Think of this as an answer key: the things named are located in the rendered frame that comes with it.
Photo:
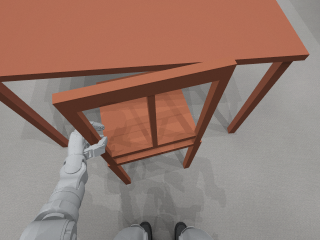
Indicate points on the left robot upper arm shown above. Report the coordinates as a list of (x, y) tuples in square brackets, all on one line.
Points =
[(58, 229)]

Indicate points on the table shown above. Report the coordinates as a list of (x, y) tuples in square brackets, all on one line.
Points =
[(46, 39)]

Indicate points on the left robot foot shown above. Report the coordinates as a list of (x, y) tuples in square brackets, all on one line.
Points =
[(147, 227)]

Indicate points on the robot left hand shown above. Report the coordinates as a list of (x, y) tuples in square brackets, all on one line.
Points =
[(77, 144)]

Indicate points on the robot left forearm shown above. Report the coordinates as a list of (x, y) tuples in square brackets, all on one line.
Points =
[(66, 199)]

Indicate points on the chair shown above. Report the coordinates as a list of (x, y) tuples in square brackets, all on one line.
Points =
[(146, 114)]

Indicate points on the robot right shin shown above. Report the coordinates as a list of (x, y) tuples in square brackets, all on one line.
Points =
[(190, 227)]

